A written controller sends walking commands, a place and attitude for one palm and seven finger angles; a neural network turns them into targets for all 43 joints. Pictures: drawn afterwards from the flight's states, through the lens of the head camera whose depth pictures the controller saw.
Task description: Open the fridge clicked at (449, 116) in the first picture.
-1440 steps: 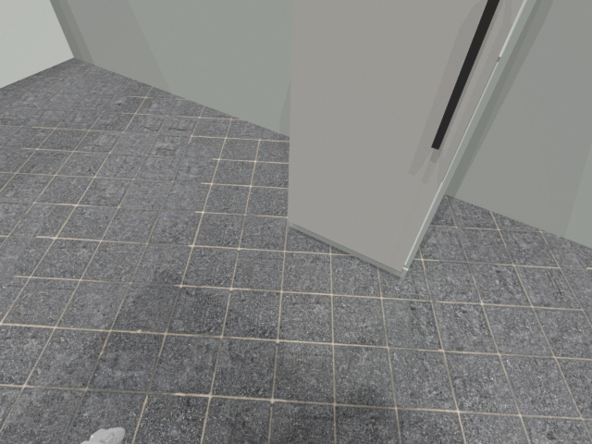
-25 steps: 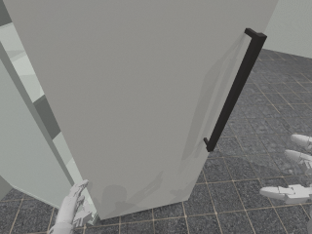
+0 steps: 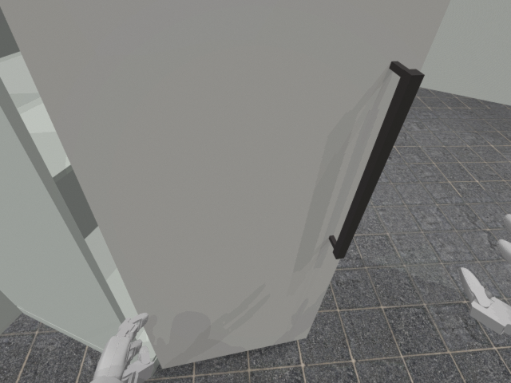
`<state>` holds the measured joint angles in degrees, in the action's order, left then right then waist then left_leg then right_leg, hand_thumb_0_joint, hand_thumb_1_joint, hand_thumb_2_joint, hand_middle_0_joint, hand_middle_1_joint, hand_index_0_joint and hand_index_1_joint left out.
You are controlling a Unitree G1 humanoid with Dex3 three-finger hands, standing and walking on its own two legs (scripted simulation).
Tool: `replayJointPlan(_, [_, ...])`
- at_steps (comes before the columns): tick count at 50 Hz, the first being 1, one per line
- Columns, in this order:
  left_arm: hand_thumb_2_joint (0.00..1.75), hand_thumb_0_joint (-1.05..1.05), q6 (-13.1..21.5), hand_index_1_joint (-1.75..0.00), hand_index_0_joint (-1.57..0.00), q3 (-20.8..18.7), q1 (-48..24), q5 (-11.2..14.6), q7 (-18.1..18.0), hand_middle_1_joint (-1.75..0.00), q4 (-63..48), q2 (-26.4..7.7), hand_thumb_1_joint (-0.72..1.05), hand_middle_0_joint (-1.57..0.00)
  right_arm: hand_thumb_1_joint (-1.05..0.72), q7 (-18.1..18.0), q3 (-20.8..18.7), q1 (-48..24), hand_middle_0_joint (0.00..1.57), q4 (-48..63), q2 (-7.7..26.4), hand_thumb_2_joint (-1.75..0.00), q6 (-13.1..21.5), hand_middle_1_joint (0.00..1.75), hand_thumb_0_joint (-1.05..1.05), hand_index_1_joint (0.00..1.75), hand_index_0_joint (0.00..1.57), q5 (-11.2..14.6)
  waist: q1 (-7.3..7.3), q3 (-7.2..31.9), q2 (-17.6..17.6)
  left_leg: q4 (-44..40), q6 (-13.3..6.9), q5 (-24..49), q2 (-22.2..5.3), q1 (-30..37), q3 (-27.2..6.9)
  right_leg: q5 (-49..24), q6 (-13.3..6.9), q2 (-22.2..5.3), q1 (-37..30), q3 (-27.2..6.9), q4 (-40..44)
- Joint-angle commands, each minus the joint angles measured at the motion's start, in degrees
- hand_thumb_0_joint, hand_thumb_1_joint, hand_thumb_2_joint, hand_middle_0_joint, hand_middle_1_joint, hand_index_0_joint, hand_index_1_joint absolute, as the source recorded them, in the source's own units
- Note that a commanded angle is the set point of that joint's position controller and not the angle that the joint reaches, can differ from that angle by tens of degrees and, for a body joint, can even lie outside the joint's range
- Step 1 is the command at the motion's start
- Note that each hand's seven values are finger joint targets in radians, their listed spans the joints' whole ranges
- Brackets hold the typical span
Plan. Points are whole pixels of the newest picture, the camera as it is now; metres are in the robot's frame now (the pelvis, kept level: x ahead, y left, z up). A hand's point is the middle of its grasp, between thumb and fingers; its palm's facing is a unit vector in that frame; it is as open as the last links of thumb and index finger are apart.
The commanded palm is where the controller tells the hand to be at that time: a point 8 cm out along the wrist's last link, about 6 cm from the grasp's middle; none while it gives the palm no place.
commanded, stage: draw the hand back to the body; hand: right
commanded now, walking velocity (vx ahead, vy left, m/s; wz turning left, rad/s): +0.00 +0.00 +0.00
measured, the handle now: (361, 180) +0.43 -0.19 +0.12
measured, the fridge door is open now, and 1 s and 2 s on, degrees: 56 56 56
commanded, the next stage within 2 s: step back with the hand held close in 0.46 s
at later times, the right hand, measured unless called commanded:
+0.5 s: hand (491, 306) +0.17 -0.27 +0.15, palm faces +0.50 +0.79 -0.35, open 7.4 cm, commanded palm +0.12 -0.30 +0.17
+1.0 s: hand out of the picture +0.16 -0.29 +0.15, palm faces +0.40 +0.77 -0.50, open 7.4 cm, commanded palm +0.11 -0.32 +0.17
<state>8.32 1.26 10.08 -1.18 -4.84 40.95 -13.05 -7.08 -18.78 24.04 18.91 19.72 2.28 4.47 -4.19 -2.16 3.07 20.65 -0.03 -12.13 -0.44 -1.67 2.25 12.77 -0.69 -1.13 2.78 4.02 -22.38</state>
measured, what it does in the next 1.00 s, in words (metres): stands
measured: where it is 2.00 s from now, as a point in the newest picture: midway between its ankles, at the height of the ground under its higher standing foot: outside the picture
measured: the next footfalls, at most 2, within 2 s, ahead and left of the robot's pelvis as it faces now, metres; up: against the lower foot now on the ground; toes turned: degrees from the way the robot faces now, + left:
left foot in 1.86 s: -0.24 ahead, +0.10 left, +0.00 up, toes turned -4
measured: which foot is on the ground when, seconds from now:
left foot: down 0.00-1.00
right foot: down 0.00-1.00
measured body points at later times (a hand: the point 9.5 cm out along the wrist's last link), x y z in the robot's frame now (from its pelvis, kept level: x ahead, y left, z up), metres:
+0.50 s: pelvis -0.01 +0.01 +0.00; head -0.04 +0.02 +0.45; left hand +0.18 +0.22 -0.08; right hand +0.14 -0.31 +0.17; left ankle +0.00 +0.12 -0.74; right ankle +0.00 -0.11 -0.74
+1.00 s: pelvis -0.04 -0.02 -0.01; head -0.04 -0.01 +0.44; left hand +0.14 +0.22 -0.09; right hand +0.13 -0.33 +0.17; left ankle +0.00 +0.12 -0.74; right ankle +0.00 -0.11 -0.74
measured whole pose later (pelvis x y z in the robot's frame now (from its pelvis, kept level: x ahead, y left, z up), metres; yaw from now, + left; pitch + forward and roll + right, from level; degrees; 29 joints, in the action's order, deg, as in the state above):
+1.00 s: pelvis -0.04 -0.02 -0.01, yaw +1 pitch -1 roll +0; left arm 0.9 0.2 10.7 0.0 -6.1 32.8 -13.6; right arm -8.6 -21.9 30.5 25.9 24.6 5.1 2.8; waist -1.6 -0.9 2.0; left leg 29.4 1.8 -11.8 -2.0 -16.5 0.2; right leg 12.6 -3.0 -0.1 16.6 6.0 -30.1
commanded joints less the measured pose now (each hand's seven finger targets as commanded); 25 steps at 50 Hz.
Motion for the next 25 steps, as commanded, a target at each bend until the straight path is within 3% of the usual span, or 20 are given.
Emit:
replayJointPlan(1, [0.90,0.00,2.91,-0.30,-0.20,-2.89,-9.09,0.36,-0.60,-0.30,-9.52,-6.82,0.90,-0.20,-0.79,-1.06,-7.41,-5.13,0.20,13.07,11.08,-0.85,4.22,0.36,0.00,0.36,0.20,-0.24,-0.27,2.88,-0.04,-3.78,-1.10,7.00,1.02,-0.79,-0.67,-11.15,0.13,-0.34,1.10,-1.62,3.62])
replayJointPlan(6, [0.90,0.00,3.16,-0.30,-0.20,-2.77,-8.85,0.32,-0.51,-0.30,-9.31,-6.78,0.90,-0.20,-0.90,-1.34,-6.96,-5.39,0.20,14.71,10.74,-0.90,4.70,0.30,0.00,0.30,0.20,-0.54,-0.14,3.24,3.00,-3.93,-1.24,5.76,1.09,-0.80,-0.56,-10.40,0.38,-0.22,0.75,-1.99,3.92])
replayJointPlan(10, [0.90,0.00,2.87,-0.30,-0.20,-2.98,-9.06,0.34,-0.80,-0.30,-9.16,-7.07,0.90,-0.20,-0.90,-1.32,-7.14,-6.13,0.20,12.78,10.96,-0.90,4.60,0.30,0.00,0.30,0.20,-0.30,0.06,0.96,-1.94,-5.11,-1.07,2.95,1.21,-2.11,-0.47,-6.90,0.01,-0.23,1.46,-2.09,4.34])
replayJointPlan(16, [0.90,0.00,3.19,-0.30,-0.20,-2.73,-9.21,0.28,-0.94,-0.30,-9.15,-6.41,0.90,-0.20,-0.90,-1.50,-7.10,-6.03,0.20,13.94,10.91,-0.90,5.07,0.30,0.00,0.30,0.20,-0.52,-0.20,2.44,2.53,-5.17,-1.15,2.88,0.91,-1.30,-0.86,-6.52,-0.07,0.21,0.70,-1.76,4.28])
replayJointPlan(22, [0.90,0.00,3.35,-0.30,-0.20,-2.76,-9.32,0.10,-0.97,-0.30,-9.07,-6.35,0.90,-0.20,-0.90,-1.40,-7.25,-4.89,0.20,12.95,10.98,-0.90,5.05,0.30,0.00,0.30,0.20,-0.36,-0.24,1.72,-0.67,-5.60,-0.96,3.28,1.01,-1.46,-0.91,-6.83,-0.25,0.13,0.85,-1.69,4.07])
replayJointPlan(25, [0.90,0.00,3.26,-0.30,-0.20,-2.91,-9.34,0.12,-1.05,-0.30,-8.96,-6.56,0.90,-0.20,-0.90,-1.25,-7.76,-5.38,0.20,12.57,11.41,-0.90,5.11,0.30,0.00,0.30,0.20,-0.28,-0.25,0.81,-0.61,-6.02,-1.02,3.08,0.85,-1.73,-1.18,-6.49,-0.35,0.22,1.11,-1.45,3.87])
